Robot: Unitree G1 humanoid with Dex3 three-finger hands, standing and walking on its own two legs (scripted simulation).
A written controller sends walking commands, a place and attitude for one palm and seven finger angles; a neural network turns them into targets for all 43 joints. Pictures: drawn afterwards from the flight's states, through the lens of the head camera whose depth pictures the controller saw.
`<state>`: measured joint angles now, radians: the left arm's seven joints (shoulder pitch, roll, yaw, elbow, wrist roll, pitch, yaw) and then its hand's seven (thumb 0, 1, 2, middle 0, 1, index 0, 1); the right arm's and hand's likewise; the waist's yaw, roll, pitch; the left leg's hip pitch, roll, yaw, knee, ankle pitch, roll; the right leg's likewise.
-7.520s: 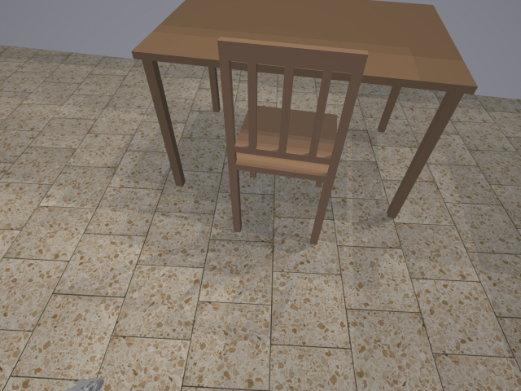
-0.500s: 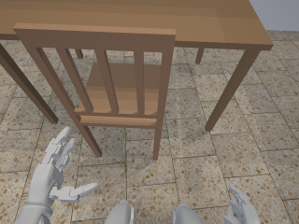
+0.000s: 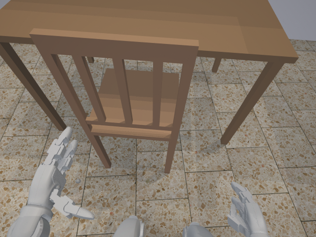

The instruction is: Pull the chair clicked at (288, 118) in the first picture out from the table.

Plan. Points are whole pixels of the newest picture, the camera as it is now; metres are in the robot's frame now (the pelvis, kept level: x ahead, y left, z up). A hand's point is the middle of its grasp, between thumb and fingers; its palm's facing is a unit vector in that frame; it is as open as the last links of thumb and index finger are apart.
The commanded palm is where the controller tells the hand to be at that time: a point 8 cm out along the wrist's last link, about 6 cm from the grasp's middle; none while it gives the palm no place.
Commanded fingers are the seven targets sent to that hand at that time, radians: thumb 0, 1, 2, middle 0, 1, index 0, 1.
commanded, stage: raise the hand toward the chair's back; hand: left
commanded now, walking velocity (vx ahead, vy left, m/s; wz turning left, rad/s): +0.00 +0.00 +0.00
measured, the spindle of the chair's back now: (124, 95) +0.53 +0.15 -0.01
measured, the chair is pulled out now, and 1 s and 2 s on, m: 0.00 0.00 0.00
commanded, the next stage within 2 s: aim the fingers beside a spindle in 0.66 s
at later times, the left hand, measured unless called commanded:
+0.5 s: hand (74, 174) +0.25 +0.21 +0.04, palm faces -0.03 -1.00 -0.05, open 16.9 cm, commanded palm +0.22 +0.27 +0.05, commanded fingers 0.00 -0.50 0.30 -0.06 -0.08 -0.06 -0.08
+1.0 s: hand (83, 170) +0.26 +0.19 +0.04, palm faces -0.05 -1.00 -0.04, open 16.9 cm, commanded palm +0.25 +0.25 +0.04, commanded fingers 0.00 -0.50 0.30 -0.06 -0.08 -0.06 -0.08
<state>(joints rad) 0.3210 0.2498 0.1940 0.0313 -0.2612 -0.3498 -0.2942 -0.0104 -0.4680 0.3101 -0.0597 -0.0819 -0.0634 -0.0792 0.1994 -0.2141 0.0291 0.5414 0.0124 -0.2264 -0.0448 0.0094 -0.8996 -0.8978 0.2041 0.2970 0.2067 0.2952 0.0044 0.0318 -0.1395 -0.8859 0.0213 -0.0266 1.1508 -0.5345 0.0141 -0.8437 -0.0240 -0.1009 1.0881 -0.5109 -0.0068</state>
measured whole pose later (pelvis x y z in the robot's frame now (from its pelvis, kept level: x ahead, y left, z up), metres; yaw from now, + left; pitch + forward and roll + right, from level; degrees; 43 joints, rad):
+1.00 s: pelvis +0.00 +0.00 +0.00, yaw +0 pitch +16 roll -3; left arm 0.20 0.25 0.19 0.12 -0.25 -0.35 -0.30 -0.01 -0.49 0.30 -0.06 -0.08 -0.06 -0.08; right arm 0.22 -0.25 0.02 0.55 0.01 -0.23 -0.04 0.01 -0.90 -0.90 0.20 0.30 0.21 0.30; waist -0.01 0.03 -0.13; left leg -0.91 0.02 -0.03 1.15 -0.53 0.02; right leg -0.87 -0.03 -0.10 1.09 -0.50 0.00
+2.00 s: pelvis -0.01 +0.00 -0.03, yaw -1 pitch +22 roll -2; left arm -0.24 0.22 0.17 0.49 -0.16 -0.42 -0.17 -0.01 -0.49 0.30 -0.06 -0.08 -0.06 -0.08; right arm 0.22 -0.25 0.01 0.59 -0.01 -0.11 -0.01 0.01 -0.90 -0.90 0.20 0.30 0.21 0.29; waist -0.05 0.03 -0.15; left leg -1.08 0.02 0.00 1.25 -0.55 0.01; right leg -1.06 -0.02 -0.07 1.22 -0.53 -0.01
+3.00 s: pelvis -0.02 +0.00 -0.03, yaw -1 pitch +23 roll -2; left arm -0.35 0.21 0.16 0.61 -0.12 -0.47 -0.12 -0.01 -0.50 0.30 -0.06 -0.08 -0.06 -0.08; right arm 0.21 -0.25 0.01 0.60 -0.02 -0.07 0.00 0.01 -0.90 -0.90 0.20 0.30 0.20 0.29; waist -0.06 0.03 -0.15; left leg -1.13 0.02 0.00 1.28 -0.55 0.01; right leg -1.11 -0.03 -0.07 1.25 -0.53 -0.01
